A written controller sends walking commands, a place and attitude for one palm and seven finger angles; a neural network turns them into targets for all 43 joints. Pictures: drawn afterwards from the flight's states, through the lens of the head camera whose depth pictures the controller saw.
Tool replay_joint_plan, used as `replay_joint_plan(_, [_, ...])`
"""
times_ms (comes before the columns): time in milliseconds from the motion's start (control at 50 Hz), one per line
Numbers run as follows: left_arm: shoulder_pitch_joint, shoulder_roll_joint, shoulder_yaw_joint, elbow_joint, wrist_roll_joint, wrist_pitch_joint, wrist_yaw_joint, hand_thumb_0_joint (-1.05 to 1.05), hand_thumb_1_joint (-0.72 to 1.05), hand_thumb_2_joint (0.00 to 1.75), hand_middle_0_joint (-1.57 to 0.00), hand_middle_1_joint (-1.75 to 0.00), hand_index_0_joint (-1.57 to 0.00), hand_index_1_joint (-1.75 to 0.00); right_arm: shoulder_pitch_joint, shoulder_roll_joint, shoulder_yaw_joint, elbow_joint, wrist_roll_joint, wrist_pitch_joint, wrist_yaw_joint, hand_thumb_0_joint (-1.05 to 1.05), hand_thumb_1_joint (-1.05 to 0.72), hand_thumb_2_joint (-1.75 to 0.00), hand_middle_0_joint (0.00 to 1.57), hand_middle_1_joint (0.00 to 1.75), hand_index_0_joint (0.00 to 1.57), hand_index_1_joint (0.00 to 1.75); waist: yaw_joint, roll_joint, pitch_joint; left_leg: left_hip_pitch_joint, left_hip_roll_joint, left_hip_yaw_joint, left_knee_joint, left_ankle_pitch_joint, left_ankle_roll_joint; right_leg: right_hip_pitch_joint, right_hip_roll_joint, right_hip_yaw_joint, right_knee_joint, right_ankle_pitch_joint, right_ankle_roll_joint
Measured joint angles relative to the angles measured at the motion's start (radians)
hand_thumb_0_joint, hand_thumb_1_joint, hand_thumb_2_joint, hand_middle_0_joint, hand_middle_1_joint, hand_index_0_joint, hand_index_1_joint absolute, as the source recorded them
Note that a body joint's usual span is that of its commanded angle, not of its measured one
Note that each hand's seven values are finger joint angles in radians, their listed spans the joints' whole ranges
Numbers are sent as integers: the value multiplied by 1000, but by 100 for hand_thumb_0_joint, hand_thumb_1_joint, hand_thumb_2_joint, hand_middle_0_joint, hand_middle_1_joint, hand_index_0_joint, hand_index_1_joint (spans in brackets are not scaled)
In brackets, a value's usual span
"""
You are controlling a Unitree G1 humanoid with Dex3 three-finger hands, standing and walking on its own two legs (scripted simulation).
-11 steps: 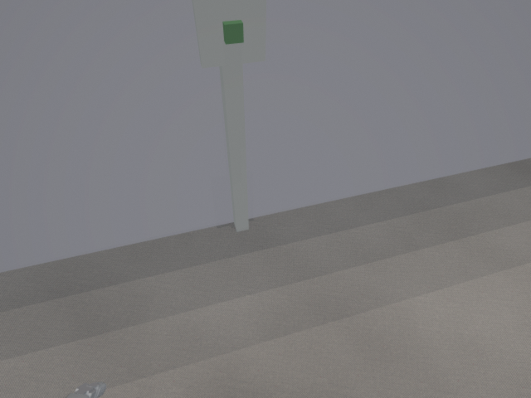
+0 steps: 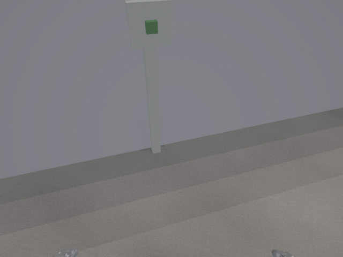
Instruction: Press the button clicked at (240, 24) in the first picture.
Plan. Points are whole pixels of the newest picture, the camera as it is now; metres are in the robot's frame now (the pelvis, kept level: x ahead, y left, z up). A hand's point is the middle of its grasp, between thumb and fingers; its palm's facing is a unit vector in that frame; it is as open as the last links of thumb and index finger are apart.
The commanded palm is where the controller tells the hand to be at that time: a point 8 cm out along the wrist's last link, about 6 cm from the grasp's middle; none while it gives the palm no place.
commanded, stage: stand and wait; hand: left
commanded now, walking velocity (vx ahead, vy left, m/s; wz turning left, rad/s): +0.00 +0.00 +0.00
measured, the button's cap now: (151, 26) +0.92 +0.14 +0.14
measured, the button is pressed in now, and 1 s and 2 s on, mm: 0 0 0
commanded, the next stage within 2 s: look at it before walking up in 0.62 s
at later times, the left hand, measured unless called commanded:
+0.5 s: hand out of the picture +0.05 +0.23 -0.15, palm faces -0.03 -0.94 -0.34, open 7.4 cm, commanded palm none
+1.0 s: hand out of the picture +0.06 +0.23 -0.15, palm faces -0.04 -0.95 -0.32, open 7.4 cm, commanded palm none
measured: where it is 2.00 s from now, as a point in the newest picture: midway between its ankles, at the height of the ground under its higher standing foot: outside the picture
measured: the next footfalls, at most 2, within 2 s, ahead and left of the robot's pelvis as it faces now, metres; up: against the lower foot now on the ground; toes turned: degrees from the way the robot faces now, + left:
none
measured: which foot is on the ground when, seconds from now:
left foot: down 0.00-1.00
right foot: down 0.00-1.00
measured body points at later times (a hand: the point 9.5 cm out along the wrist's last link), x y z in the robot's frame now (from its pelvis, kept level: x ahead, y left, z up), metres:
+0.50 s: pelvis -0.02 -0.01 +0.00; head -0.01 -0.02 +0.45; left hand +0.05 +0.28 -0.13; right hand +0.05 -0.31 -0.13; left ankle -0.02 +0.10 -0.74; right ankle -0.01 -0.14 -0.74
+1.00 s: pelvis -0.02 -0.02 +0.01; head -0.02 -0.02 +0.46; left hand +0.07 +0.27 -0.13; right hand +0.06 -0.31 -0.13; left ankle -0.02 +0.10 -0.74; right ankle -0.01 -0.14 -0.74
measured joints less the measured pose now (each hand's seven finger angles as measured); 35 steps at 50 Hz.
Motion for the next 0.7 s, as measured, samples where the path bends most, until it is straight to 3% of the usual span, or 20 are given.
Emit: replay_joint_plan(700, [18, 9, 7, 77, 0, -8, -4, 0, 90, 90, -20, -30, -20, -30, 57, -15, -2, 110, 7, 5, 3, 1, -90, -89, 20, 30, 20, 30, -11, 3, 18, 9, 27, -4, -71, 67, -26, 5, 26, -5, -67, 66, -23])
